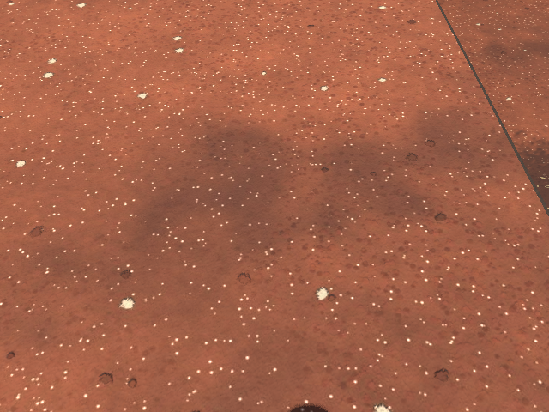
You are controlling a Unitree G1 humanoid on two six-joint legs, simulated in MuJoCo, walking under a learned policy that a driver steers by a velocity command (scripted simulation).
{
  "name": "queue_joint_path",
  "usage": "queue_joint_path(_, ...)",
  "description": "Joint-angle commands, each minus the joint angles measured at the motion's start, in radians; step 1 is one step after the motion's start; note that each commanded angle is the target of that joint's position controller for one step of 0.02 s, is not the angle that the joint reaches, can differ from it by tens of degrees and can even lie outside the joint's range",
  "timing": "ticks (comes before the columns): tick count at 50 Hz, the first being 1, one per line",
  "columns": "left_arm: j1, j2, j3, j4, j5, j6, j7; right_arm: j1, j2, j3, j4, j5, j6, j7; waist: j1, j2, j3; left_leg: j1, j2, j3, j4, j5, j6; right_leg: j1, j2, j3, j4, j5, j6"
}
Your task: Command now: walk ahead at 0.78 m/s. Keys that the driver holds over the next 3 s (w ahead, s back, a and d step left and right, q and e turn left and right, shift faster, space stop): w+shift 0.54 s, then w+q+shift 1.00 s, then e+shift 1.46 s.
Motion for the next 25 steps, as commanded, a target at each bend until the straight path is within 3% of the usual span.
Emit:
queue_joint_path(1,0.018,0.105,0.022,-0.032,-0.01,-0.022,0.003,-0.184,-0.048,-0.002,-0.131,-0.001,-0.009,0.023,0.003,-0.13,0.152,-0.35,0.054,-0.003,-0.016,0.096,-0.019,0.119,-0.242,0.32,-0.329,-0.15,-0.155)
queue_joint_path(4,0.027,0.116,0.024,-0.01,-0.015,-0.028,0.005,-0.276,-0.027,0.017,-0.167,0.009,-0.004,0.032,0.01,-0.139,0.175,-0.228,0.035,0.04,-0.236,0.188,-0.029,0.061,-0.204,0.184,-0.361,0.053,-0.135)
queue_joint_path(7,0.054,0.147,0.028,0.023,-0.019,-0.031,0.005,-0.328,-0.034,0.022,-0.19,0.013,-0.001,0.029,0.016,-0.154,0.185,-0.083,0.014,0.091,-0.363,0.19,0.008,0.066,-0.243,0.12,-0.388,0.275,-0.13)
queue_joint_path(8,0.054,0.155,0.028,0.034,-0.021,-0.03,0.004,-0.32,-0.04,0.02,-0.19,0.012,0.0,0.023,0.004,-0.154,0.181,-0.035,-0.002,0.106,-0.393,0.164,0.027,0.085,-0.251,0.09,-0.354,0.415,-0.123)
queue_joint_path(9,0.052,0.167,0.028,0.043,-0.022,-0.029,0.006,-0.288,-0.05,0.015,-0.184,0.008,0.001,0.013,-0.019,-0.159,0.154,0.043,-0.035,0.126,-0.413,0.123,0.049,0.106,-0.253,0.055,-0.274,0.672,-0.113)
queue_joint_path(10,0.057,0.189,0.031,0.056,-0.021,-0.027,0.01,-0.212,-0.068,0.006,-0.166,0.008,0.0,0.0,-0.062,-0.171,0.093,0.16,-0.076,0.141,-0.411,0.084,0.068,0.123,-0.262,0.028,-0.143,0.96,-0.103)
queue_joint_path(11,0.044,0.215,0.036,0.063,-0.02,-0.02,0.016,-0.039,-0.096,-0.01,-0.117,0.009,-0.004,-0.015,-0.152,-0.167,-0.002,0.366,-0.114,0.147,-0.43,0.059,0.088,0.085,-0.255,-0.005,0.064,1.113,-0.088)
queue_joint_path(12,0.009,0.219,0.036,0.054,-0.018,-0.016,0.021,0.179,-0.142,-0.033,-0.044,0.004,-0.01,-0.031,-0.257,-0.133,-0.108,0.658,-0.082,0.099,-0.449,0.038,0.105,-0.082,-0.213,-0.031,0.337,1.0,-0.07)
queue_joint_path(13,0.026,0.109,0.01,0.011,-0.022,-0.015,0.013,0.323,-0.246,-0.059,-0.013,-0.022,-0.017,-0.049,-0.274,0.071,-0.252,0.943,0.18,-0.241,-0.517,-0.394,0.138,-0.378,-0.105,-0.041,0.75,0.451,-0.058)
queue_joint_path(14,0.016,0.055,0.0,-0.033,-0.037,-0.033,0.005,0.338,-0.279,-0.059,-0.009,-0.009,-0.023,-0.044,-0.224,0.263,-0.349,0.96,0.354,-0.788,-0.779,-0.776,0.166,-0.574,0.035,0.095,0.985,-0.123,-0.067)
queue_joint_path(15,-0.097,0.117,0.017,-0.057,-0.031,-0.033,0.005,0.22,-0.23,-0.051,-0.004,-0.003,-0.02,-0.042,-0.194,0.153,-0.146,0.824,0.326,-0.779,-0.846,-0.698,0.152,-0.706,-0.011,0.137,1.049,-0.024,-0.088)
queue_joint_path(16,-0.142,0.123,0.015,-0.067,-0.03,-0.036,-0.001,0.164,-0.166,-0.037,0.001,0.003,-0.026,-0.042,-0.153,0.055,-0.024,0.683,0.306,-0.602,-0.825,-0.511,0.156,-0.713,-0.074,0.104,1.011,0.068,-0.09)
queue_joint_path(17,-0.145,0.102,0.008,-0.06,-0.022,-0.035,-0.008,0.126,-0.125,-0.028,0.009,0.007,-0.036,-0.039,-0.107,0.008,0.031,0.545,0.256,-0.487,-0.843,-0.356,0.148,-0.65,-0.111,0.093,0.942,0.106,-0.082)
queue_joint_path(19,-0.103,0.06,-0.005,-0.047,0.009,-0.005,-0.026,0.099,-0.074,-0.01,0.031,0.018,-0.052,-0.04,-0.028,0.049,0.066,0.372,0.184,-0.347,-0.894,-0.279,0.13,-0.551,-0.15,0.091,0.868,0.113,-0.051)
queue_joint_path(20,-0.127,0.05,-0.008,-0.055,0.011,0.009,-0.034,0.112,-0.057,-0.005,0.047,0.025,-0.062,-0.039,-0.018,0.052,0.097,0.335,0.169,-0.312,-0.929,-0.256,0.133,-0.56,-0.163,0.083,0.844,0.119,-0.038)
queue_joint_path(22,-0.23,0.049,-0.013,-0.091,0.01,0.024,-0.041,0.156,-0.061,-0.005,0.076,0.035,-0.078,-0.037,-0.022,0.032,0.167,0.318,0.15,-0.245,-0.99,-0.167,0.145,-0.659,-0.179,0.051,0.788,0.193,-0.016)
queue_joint_path(25,-0.423,0.055,-0.023,-0.157,0.003,0.018,-0.044,0.217,-0.058,0.0,0.099,0.041,-0.09,-0.027,-0.056,-0.012,0.222,0.309,0.089,-0.109,-1.038,0.071,0.144,-0.673,-0.165,-0.015,0.538,0.35,0.001)
Next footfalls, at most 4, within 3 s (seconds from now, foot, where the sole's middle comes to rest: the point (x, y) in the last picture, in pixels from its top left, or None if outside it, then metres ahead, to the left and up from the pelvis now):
0.24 left None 0.33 0.14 -0.78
0.70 right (323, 316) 0.79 -0.03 -0.78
1.18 left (235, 211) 1.16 0.25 -0.78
1.60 right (205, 124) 1.60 0.41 -0.78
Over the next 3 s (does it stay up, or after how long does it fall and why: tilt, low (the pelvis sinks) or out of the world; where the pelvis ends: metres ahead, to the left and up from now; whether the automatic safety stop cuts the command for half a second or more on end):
stays up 1.62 0.58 0.00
